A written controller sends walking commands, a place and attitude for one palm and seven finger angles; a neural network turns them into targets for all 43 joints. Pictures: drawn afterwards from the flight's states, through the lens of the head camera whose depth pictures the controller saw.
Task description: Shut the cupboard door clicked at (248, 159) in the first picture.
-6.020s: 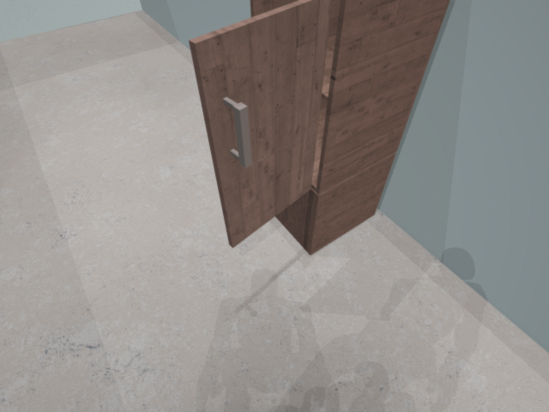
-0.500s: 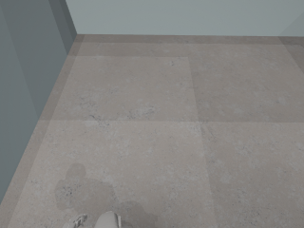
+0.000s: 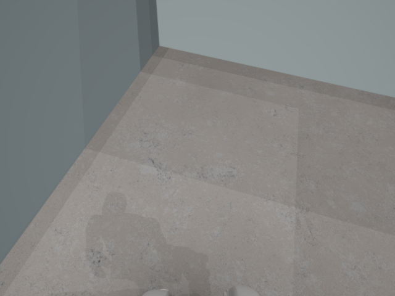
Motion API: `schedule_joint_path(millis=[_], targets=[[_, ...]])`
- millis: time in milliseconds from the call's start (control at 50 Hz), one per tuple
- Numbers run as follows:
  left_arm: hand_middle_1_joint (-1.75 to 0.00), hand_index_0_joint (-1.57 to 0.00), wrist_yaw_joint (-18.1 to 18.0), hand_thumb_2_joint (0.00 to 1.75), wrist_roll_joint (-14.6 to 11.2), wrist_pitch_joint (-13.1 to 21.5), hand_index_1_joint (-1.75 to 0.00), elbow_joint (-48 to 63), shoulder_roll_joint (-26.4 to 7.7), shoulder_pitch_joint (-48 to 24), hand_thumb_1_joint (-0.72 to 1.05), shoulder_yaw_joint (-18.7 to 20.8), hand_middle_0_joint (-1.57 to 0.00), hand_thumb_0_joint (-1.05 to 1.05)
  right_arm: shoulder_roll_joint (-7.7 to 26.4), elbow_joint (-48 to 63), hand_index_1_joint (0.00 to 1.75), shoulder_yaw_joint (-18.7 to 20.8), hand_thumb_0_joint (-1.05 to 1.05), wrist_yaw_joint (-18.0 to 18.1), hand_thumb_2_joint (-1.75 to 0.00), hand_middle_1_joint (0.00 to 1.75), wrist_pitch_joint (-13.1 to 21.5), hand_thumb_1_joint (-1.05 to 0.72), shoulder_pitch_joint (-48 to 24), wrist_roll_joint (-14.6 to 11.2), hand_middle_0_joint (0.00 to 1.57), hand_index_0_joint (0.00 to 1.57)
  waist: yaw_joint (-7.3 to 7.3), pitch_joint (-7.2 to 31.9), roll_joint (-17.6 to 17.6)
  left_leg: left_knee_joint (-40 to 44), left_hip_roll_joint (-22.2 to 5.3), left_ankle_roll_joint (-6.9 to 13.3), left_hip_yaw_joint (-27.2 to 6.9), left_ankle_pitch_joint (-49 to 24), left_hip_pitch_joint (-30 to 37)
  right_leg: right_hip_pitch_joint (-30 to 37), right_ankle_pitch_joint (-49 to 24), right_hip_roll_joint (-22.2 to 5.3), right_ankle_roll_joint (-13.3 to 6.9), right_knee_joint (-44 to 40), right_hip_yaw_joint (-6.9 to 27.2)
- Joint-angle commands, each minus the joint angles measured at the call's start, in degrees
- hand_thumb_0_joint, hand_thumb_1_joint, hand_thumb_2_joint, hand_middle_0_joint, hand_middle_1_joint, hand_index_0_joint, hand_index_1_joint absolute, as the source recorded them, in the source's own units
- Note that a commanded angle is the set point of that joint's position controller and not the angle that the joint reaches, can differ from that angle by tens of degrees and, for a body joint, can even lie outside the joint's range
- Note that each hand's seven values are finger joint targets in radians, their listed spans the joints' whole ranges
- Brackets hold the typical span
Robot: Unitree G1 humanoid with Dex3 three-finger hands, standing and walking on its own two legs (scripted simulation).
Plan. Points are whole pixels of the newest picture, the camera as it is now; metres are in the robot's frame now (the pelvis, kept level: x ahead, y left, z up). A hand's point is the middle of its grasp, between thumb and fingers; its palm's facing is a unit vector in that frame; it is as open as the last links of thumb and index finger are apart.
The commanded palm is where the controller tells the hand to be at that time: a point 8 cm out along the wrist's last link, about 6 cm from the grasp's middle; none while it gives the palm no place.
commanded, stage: walk to a spot facing it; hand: left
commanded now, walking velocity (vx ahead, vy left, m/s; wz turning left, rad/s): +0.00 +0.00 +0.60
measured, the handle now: out of the picture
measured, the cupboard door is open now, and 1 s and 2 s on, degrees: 99 99 99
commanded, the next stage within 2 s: none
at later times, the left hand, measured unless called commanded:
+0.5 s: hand out of the picture +0.10 +0.11 -0.14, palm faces +0.27 -0.93 -0.25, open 7.4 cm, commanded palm none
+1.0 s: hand out of the picture +0.00 +0.12 -0.15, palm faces +0.59 -0.75 -0.30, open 7.4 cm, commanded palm none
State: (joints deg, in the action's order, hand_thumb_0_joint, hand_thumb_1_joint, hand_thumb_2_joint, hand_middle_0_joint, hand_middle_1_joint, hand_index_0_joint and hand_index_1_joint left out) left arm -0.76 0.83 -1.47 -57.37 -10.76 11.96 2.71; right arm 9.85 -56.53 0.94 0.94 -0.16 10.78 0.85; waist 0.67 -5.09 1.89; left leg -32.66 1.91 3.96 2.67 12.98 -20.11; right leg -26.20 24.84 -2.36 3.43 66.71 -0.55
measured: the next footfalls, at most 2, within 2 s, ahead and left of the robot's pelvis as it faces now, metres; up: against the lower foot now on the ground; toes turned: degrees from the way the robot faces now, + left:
right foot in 0.30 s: +0.09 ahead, -0.19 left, +0.00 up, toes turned +10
left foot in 0.70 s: +0.03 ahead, +0.04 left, +0.00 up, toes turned +33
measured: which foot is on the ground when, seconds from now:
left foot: down 0.00-0.30, up 0.32-0.68, down 0.70-1.00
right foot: up 0.00-0.28, down 0.30-0.70, up 0.72-1.00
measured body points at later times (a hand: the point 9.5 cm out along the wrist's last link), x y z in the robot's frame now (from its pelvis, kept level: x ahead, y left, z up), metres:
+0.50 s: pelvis +0.05 -0.10 +0.01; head +0.09 -0.10 +0.46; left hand +0.08 +0.16 -0.12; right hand +0.18 -0.35 -0.14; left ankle +0.00 +0.04 -0.65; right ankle +0.05 -0.20 -0.73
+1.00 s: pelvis +0.06 -0.12 +0.00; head +0.11 -0.09 +0.45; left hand -0.03 +0.16 -0.13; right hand +0.30 -0.26 -0.14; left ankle +0.00 +0.02 -0.73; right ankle +0.15 -0.23 -0.71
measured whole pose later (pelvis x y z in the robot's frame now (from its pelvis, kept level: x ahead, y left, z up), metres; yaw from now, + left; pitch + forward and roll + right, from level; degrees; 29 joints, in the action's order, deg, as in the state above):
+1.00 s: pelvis +0.06 -0.12 +0.00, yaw +37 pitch +1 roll +0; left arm -0.1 0.8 -2.9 -50.2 -15.4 8.8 3.4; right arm 13.1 -50.9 2.9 -0.8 -3.1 7.5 1.1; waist 0.0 -5.6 -0.5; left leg -32.2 -0.3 -2.0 -4.6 14.0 -19.2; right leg -22.7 24.4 -2.9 4.3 45.4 -0.7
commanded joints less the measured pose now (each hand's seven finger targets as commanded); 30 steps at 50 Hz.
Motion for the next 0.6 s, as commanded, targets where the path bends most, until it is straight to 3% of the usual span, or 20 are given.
schedule_joint_path(millis=[0, 80, 140, 180, 220, 240, 260, 280, 300, 320, 340, 360, 380, 420, 460, 500, 580], targets=[[-0.30, -0.20, 0.0, 0.90, 0.3, 0.0, -0.30, 4.1, -4.9, 3.0, 0.90, 1.9, -0.20, 0.00, 12.1, 3.5, 0.30, 3.3, 0.00, 0.8, -0.90, 0.30, 0.8, -0.90, 2.3, 0.1, 0.20, 0.20, 0.00, 10.3, -8.5, 14.0, -14.1, 4.4, -15.3, -17.7, 6.2, -1.6, -4.5, -0.8, 1.2, -2.1, 1.3], [-0.30, -0.20, 0.1, 0.90, 0.4, -0.1, -0.30, 6.6, -5.0, -1.7, 0.90, 2.0, -0.20, 0.00, 12.8, 3.5, 0.30, 4.3, 0.00, 0.3, -0.90, 0.30, 0.1, -0.90, 3.5, 0.3, 0.20, 0.20, -1.25, 8.9, -10.3, 14.8, -13.1, 4.2, -18.2, -9.0, 6.0, -3.2, -4.9, -0.2, 1.8, -8.6, 0.7], [-0.30, -0.20, 0.1, 0.90, 0.2, 0.2, -0.30, 8.9, -5.1, -6.1, 0.90, 1.7, -0.20, 0.00, 13.6, 3.7, 0.30, 5.2, 0.00, 0.1, -0.90, 0.30, -0.4, -0.90, 4.6, 0.7, 0.20, 0.20, -2.58, 8.1, -12.2, 12.7, -13.2, 4.7, -20.5, -12.4, 6.1, -0.2, -1.3, 1.3, 1.6, -17.9, 0.0], [-0.30, -0.20, 0.0, 0.90, 0.0, 0.6, -0.30, 9.5, -5.3, -5.6, 0.90, 1.6, -0.20, 0.00, 14.1, 4.2, 0.30, 5.7, 0.00, 0.1, -0.90, 0.30, -0.8, -0.90, 4.0, 0.7, 0.20, 0.20, -2.35, 8.8, -14.0, 10.5, -12.7, 4.4, -21.8, -17.2, 5.2, 4.1, -0.9, 2.9, 1.2, -23.9, -0.5], [-0.30, -0.20, -0.1, 0.90, -0.4, 1.1, -0.30, 8.8, -6.2, -2.0, 0.90, 1.9, -0.20, 0.00, 14.4, 5.2, 0.30, 6.2, 0.00, 0.0, -0.90, 0.30, -1.1, -0.90, 2.2, 0.3, 0.20, 0.20, -0.44, 9.9, -13.2, 7.3, -10.9, 2.6, -22.0, -18.1, 1.9, 12.9, -7.2, 3.9, 0.7, -34.3, -0.8], [-0.30, -0.20, -0.4, 0.90, -0.4, 1.6, -0.30, 8.2, -7.9, 1.0, 0.90, 2.3, -0.20, 0.00, 13.2, 5.9, 0.30, 6.1, 0.00, -0.1, -0.90, 0.30, -1.1, -0.90, 1.3, -0.1, 0.20, 0.20, 1.12, 11.1, -9.7, 4.3, -9.0, 0.5, -21.3, -13.4, -2.6, 20.9, -12.6, 1.8, 0.4, -43.2, 1.0], [-0.30, -0.20, -0.9, 0.90, 0.3, 2.3, -0.30, 7.7, -13.3, 3.9, 0.90, 3.4, -0.20, 0.00, 9.8, 6.9, 0.30, 5.6, 0.00, -0.6, -0.90, 0.30, -1.0, -0.90, 1.1, -0.8, 0.20, 0.20, 2.39, 12.3, 2.7, -5.0, -3.6, -3.7, -14.4, 2.3, -13.0, 30.9, -13.1, -10.8, -2.5, -50.8, 12.1], [-0.30, -0.20, -1.3, 0.90, 0.9, 2.3, -0.30, 8.2, -17.5, 3.9, 0.90, 4.0, -0.20, 0.00, 7.6, 8.7, 0.30, 5.3, 0.00, -0.7, -0.90, 0.30, -1.0, -0.90, -0.3, -0.5, 0.20, 0.20, 3.01, 10.2, 16.0, -20.8, 1.9, -7.5, -3.6, 23.0, -18.8, 27.2, -22.0, -26.5, -9.4, -52.3, 24.9], [-0.30, -0.20, -1.5, 0.90, 0.5, 2.2, -0.30, 8.7, -16.2, 2.2, 0.90, 3.2, -0.20, 0.00, 10.2, 8.4, 0.30, 5.6, 0.00, -1.0, -0.90, 0.30, -1.4, -0.90, -0.2, 0.1, 0.20, 0.20, 1.81, 9.1, 10.8, -31.4, -2.1, -6.7, -6.1, 22.8, -16.4, 20.3, -25.7, -27.1, -12.4, -50.2, 21.0], [-0.30, -0.20, -1.4, 0.90, 0.5, 2.2, -0.30, 9.5, -13.0, -2.0, 0.90, 2.4, -0.20, 0.00, 9.3, 7.7, 0.30, 5.5, 0.00, -1.4, -0.90, 0.30, -1.9, -0.90, 1.4, 0.2, 0.20, 0.20, -0.99, 7.0, 7.9, -35.5, -3.2, -7.0, -6.2, 17.8, -16.2, 17.8, -26.1, -22.3, -11.9, -49.5, 14.4], [-0.30, -0.20, -1.4, 0.90, 0.2, 2.2, -0.30, 9.9, -11.1, -3.7, 0.90, 1.9, -0.20, 0.00, 9.0, 6.3, 0.30, 5.4, 0.00, -1.6, -0.90, 0.30, -2.6, -0.90, 1.2, 0.3, 0.20, 0.20, -1.98, 7.1, 10.7, -38.0, -4.4, -8.0, -4.9, 15.1, -16.5, 18.2, -30.9, -18.5, -10.8, -47.9, 10.9], [-0.30, -0.20, -1.4, 0.90, 0.1, 2.0, -0.30, 10.2, -10.2, -4.6, 0.90, 1.6, -0.20, 0.00, 8.8, 6.0, 0.30, 5.3, 0.00, -1.9, -0.90, 0.30, -2.9, -0.90, 1.5, 0.2, 0.20, 0.20, -2.56, 7.0, 11.6, -38.5, -5.0, -8.4, -3.6, 12.5, -15.9, 18.3, -34.9, -16.5, -9.8, -46.7, 5.5], [-0.30, -0.20, -1.3, 0.90, 0.1, 2.2, -0.30, 10.2, -9.4, -4.0, 0.90, 1.2, -0.20, 0.00, 8.5, 6.5, 0.30, 4.9, 0.00, -2.1, -0.90, 0.30, -3.0, -0.90, 0.3, 0.1, 0.20, 0.20, -2.18, 5.4, 11.5, -36.6, -5.0, -8.8, -2.3, 11.6, -15.7, 18.9, -39.6, -15.3, -9.3, -46.2, 2.3], [-0.30, -0.20, -1.2, 0.90, 0.1, 2.4, -0.30, 9.7, -10.1, -1.1, 0.90, 1.3, -0.20, 0.00, 8.1, 6.9, 0.30, 4.4, 0.00, -2.4, -0.90, 0.30, -3.1, -0.90, -1.7, 0.0, 0.20, 0.20, -1.08, 6.3, 10.1, -30.7, -4.6, -9.3, -0.3, 11.1, -14.9, 22.9, -45.1, -15.0, -8.8, -45.0, -0.5], [-0.30, -0.20, -1.2, 0.90, 0.3, 2.4, -0.30, 8.6, -11.0, 1.9, 0.90, 1.6, -0.20, 0.00, 7.5, 7.7, 0.30, 4.1, 0.00, -2.6, -0.90, 0.30, -3.2, -0.90, -4.7, -0.1, 0.20, 0.20, 0.55, 5.6, 8.1, -25.3, -4.1, -9.3, 1.3, 11.1, -13.4, 24.6, -47.1, -15.7, -8.9, -44.4, -1.0], [-0.30, -0.20, -1.2, 0.90, 0.4, 2.4, -0.30, 8.4, -12.3, 2.8, 0.90, 1.9, -0.20, 0.00, 7.4, 8.2, 0.30, 3.7, 0.00, -2.7, -0.90, 0.30, -3.1, -0.90, -5.6, -0.2, 0.20, 0.20, 0.79, 6.2, 7.4, -20.3, -4.1, -9.1, 2.3, 11.2, -11.0, 25.2, -47.3, -17.0, -9.5, -43.5, -1.8], [-0.30, -0.20, -1.0, 0.90, 0.9, 2.2, -0.30, 8.3, -13.7, 3.1, 0.90, 2.6, -0.20, 0.00, 7.6, 9.6, 0.30, 3.3, 0.00, -2.8, -0.90, 0.30, -2.6, -0.90, -7.2, -0.3, 0.20, 0.20, 1.31, 7.5, 9.4, -9.8, -3.4, -7.6, 4.2, 11.7, -5.3, 25.2, -47.6, -18.6, -9.7, -40.1, -3.0]])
